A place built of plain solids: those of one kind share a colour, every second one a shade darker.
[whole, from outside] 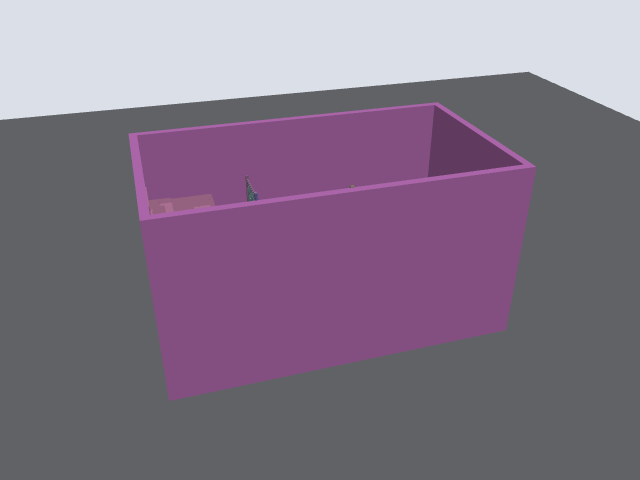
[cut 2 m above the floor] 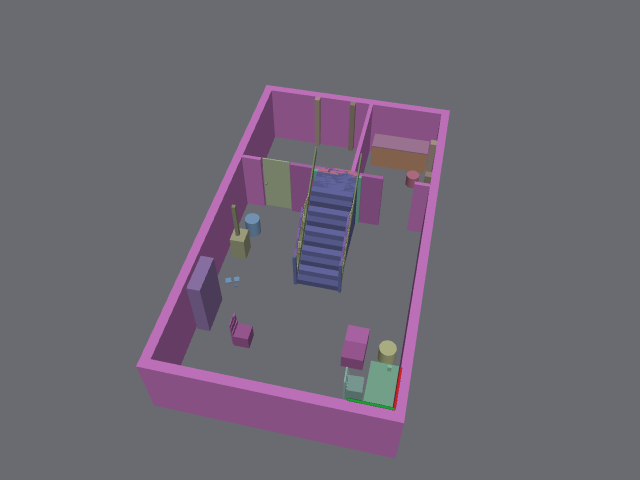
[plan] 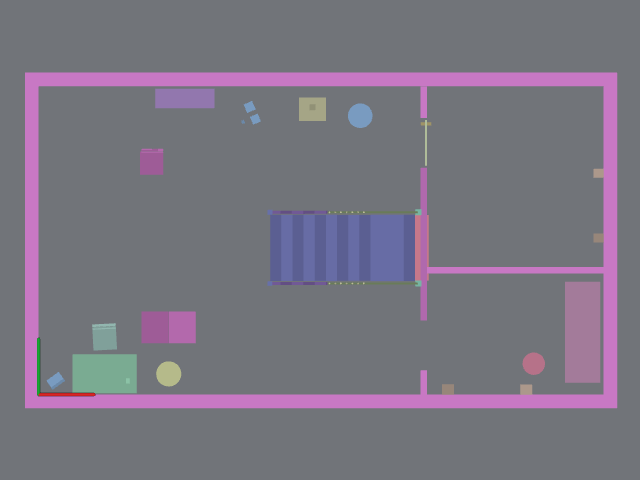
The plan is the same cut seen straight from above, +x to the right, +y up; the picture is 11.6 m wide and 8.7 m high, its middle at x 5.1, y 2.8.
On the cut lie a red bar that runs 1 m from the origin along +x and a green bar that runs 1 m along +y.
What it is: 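A dwelling of one tall room, 10.2 x 5.6 m inside and 5.6 m high, with a sleeping gallery 2.83 m up across one short end and a free-standing straight stair of 14 risers to it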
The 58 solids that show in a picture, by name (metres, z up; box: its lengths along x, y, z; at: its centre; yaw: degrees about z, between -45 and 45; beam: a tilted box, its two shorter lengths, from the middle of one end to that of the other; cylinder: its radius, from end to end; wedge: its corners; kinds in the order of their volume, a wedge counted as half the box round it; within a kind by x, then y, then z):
{
 "wall_1": {"box": [0.25, 6.08, 5.78], "at": [-0.12, 2.79, 2.84]},
 "wall_2": {"box": [10.74, 0.25, 5.78], "at": [5.12, -0.12, 2.84]},
 "wall_3": {"box": [10.74, 0.25, 5.78], "at": [5.12, 5.71, 2.84]},
 "wall_4": {"box": [0.12, 0.44, 2.73], "at": [6.98, 0.22, 1.31]},
 "wall_5": {"box": [0.12, 2.77, 2.73], "at": [6.98, 2.73, 1.31]},
 "wall_6": {"box": [0.12, 0.58, 2.73], "at": [6.98, 5.3, 1.31]},
 "wall_7": {"box": [3.2, 0.12, 2.73], "at": [8.64, 2.25, 1.31]},
 "wall_8": {"box": [0.25, 6.08, 5.78], "at": [10.36, 2.79, 2.84]},
 "step_1": {"box": [0.61, 1.2, 0.25], "at": [4.5, 2.66, 0.08]},
 "step_2": {"box": [0.61, 1.2, 0.45], "at": [4.7, 2.66, 0.18]},
 "step_3": {"box": [0.61, 1.2, 0.66], "at": [4.9, 2.66, 0.28]},
 "step_4": {"box": [0.61, 1.2, 0.86], "at": [5.1, 2.66, 0.38]},
 "step_5": {"box": [0.61, 1.2, 1.06], "at": [5.31, 2.66, 0.48]},
 "step_6": {"box": [0.61, 1.2, 1.26], "at": [5.51, 2.66, 0.58]},
 "step_7": {"box": [0.61, 1.2, 1.46], "at": [5.71, 2.66, 0.68]},
 "step_8": {"box": [0.61, 1.2, 1.67], "at": [5.91, 2.66, 0.78]},
 "step_9": {"box": [0.61, 1.2, 1.87], "at": [6.11, 2.66, 0.88]},
 "step_10": {"box": [0.61, 1.2, 2.07], "at": [6.32, 2.66, 0.98]},
 "step_11": {"box": [0.61, 1.2, 2.27], "at": [6.52, 2.66, 1.09]},
 "step_12": {"box": [0.61, 1.2, 2.47], "at": [6.72, 2.66, 1.19]},
 "step_13": {"box": [0.44, 1.2, 2.68], "at": [6.84, 2.66, 1.29]},
 "bedstead_gallery_bed_1": {"box": [1.57, 1.45, 0.63], "at": [8.91, 0.72, 3.09]},
 "bedstead_gallery_bed_2": {"box": [0.38, 0.38, 0.68], "at": [9.66, 0.18, 3.12]},
 "bedstead_gallery_bed_3": {"box": [0.38, 0.35, 0.68], "at": [9.66, 0.55, 3.12]},
 "bedstead_gallery_bed_4": {"box": [0.4, 0.65, 0.78], "at": [9.92, 1.07, 3.17]},
 "bedstead_gallery_bed_5": {"box": [0.35, 0.68, 0.73], "at": [10.02, 0.43, 3.14]},
 "kitchen_units_units_1": {"box": [0.62, 1.83, 0.89], "at": [9.87, 1.13, 0.4]},
 "head_base_1": {"box": [0.25, 1.2, 2.78], "at": [6.95, 2.66, 1.34]},
 "slotfit_storage_1": {"box": [1.07, 0.36, 1.94], "at": [2.65, 5.36, 0.92]},
 "slotfit_loft_table_1": {"box": [1.17, 0.71, 0.79], "at": [1.2, 0.37, 0.34]},
 "slotfit_known_1": {"box": [0.42, 0.42, 0.51], "at": [2.05, 4.19, 0.21]},
 "slotfit_known_2": {"box": [0.4, 0.025, 0.67], "at": [2.06, 4.39, 0.28]},
 "slotfit_known_3": {"box": [0.4, 0.025, 0.85], "at": [2.06, 4.42, 0.37]},
 "slotfit_known_4": {"box": [0.5, 0.58, 0.53], "at": [2.11, 1.22, 0.21]},
 "slotfit_known_5": {"box": [0.49, 0.58, 0.53], "at": [2.61, 1.22, 0.21]},
 "curtains_1": {"box": [0.22, 0.19, 2.25], "at": [7.42, 0.09, 1.18]},
 "curtains_2": {"box": [0.22, 0.19, 2.25], "at": [8.84, 0.09, 1.18]},
 "curtains_3": {"box": [0.19, 0.17, 2.16], "at": [10.15, 2.84, 1.14]},
 "curtains_4": {"box": [0.19, 0.17, 2.16], "at": [10.15, 4.01, 1.14]},
 "guard_string_1": {"wedge": [[4.19, 1.99, -0.02], [4.19, 1.99, 0.23], [4.19, 2.03, -0.02], [4.19, 2.03, 0.23], [6.87, 1.99, 2.66], [6.87, 1.99, 2.91], [6.87, 2.03, 2.66], [6.87, 2.03, 2.91]]},
 "guard_string_2": {"wedge": [[4.19, 3.28, -0.02], [4.19, 3.28, 0.23], [4.19, 3.32, -0.02], [4.19, 3.32, 0.23], [6.87, 3.28, 2.66], [6.87, 3.28, 2.91], [6.87, 3.32, 2.66], [6.87, 3.32, 2.91]]},
 "stove_1": {"box": [0.5, 0.43, 0.85], "at": [4.96, 5.17, 0.37]},
 "stove_2": {"box": [0.11, 0.11, 4.79], "at": [4.96, 5.21, 3.18]},
 "clutter_clhall_1": {"box": [0.28, 0.15, 0.41], "at": [0.3, 0.27, 0.15], "yaw": 35.9},
 "clutter_clhall_2": {"box": [0.28, 0.17, 0.25], "at": [0.32, 0.24, 0.07], "yaw": 35.9},
 "clutter_clhall_3": {"box": [0.17, 0.17, 0.12], "at": [3.83, 5.21, 0.01], "yaw": 23.8},
 "clutter_clhall_4": {"box": [0.16, 0.16, 0.11], "at": [3.93, 4.99, 0.0], "yaw": 23.8},
 "clutter_clhall_5": {"cylinder": 0.22, "from": [5.83, 5.05, -0.05], "to": [5.83, 5.05, 0.59]},
 "slotfit_loft_chair_1": {"box": [0.43, 0.05, 0.93], "at": [1.18, 1.26, 0.41], "yaw": 3.0},
 "slotfit_loft_chair_2": {"box": [0.43, 0.43, 0.55], "at": [1.2, 1.02, 0.22], "yaw": 3.0},
 "slotfit_hallpiece_corner_1": {"cylinder": 0.23, "from": [2.36, 0.37, -0.05], "to": [2.36, 0.37, 0.52]},
 "doorleaf_door_1": {"box": [0.038, 0.83, 2.07], "at": [7.02, 4.56, 0.99]},
 "clutter_kitchen_1": {"cylinder": 0.2, "from": [8.97, 0.56, -0.05], "to": [8.97, 0.56, 0.41]},
 "kitchen_units_worktop_1": {"box": [0.64, 1.83, 0.04], "at": [9.86, 1.13, 0.86]},
 "post_1": {"box": [0.12, 0.11, 2.71], "at": [6.88, 2.01, 1.3]},
 "guard_newel_1": {"box": [0.09, 0.09, 1.3], "at": [4.19, 2.01, 0.6]},
 "guard_newel_2": {"box": [0.09, 0.09, 1.3], "at": [4.19, 3.3, 0.6]},
 "gal_guard_newel_1": {"box": [0.09, 0.09, 1.15], "at": [6.87, 0.04, 3.35]}
}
